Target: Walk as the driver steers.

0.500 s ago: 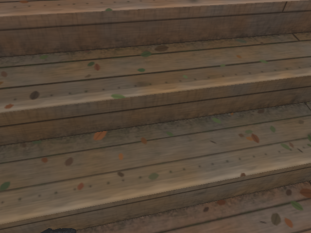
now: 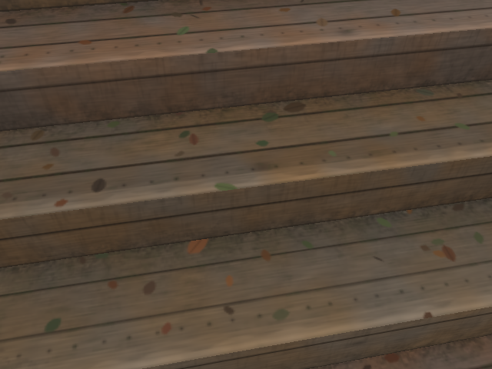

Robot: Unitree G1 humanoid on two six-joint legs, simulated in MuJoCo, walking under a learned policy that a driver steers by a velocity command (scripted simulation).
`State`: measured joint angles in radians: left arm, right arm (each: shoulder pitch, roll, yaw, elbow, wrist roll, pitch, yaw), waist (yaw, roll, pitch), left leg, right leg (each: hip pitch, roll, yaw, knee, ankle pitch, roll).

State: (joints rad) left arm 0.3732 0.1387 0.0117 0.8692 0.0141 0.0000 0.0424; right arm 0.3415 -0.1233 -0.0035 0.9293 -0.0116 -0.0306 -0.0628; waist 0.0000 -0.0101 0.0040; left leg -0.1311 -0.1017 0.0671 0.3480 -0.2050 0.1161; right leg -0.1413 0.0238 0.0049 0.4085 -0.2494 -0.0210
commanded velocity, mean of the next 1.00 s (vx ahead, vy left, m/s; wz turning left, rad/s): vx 0.07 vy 0.00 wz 0.00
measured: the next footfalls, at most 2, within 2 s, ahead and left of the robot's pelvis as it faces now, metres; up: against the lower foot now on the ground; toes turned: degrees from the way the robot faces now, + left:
right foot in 1.56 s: +0.32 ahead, -0.34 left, +0.17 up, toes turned -5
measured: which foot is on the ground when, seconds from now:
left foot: down 0.00-1.00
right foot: down 0.00-1.00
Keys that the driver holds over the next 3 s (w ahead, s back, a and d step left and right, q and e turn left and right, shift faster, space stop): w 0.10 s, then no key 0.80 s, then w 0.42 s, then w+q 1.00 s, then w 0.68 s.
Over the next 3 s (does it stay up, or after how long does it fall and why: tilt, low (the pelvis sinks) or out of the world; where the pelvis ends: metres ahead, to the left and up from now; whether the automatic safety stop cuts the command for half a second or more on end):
stays up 0.91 -0.03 0.49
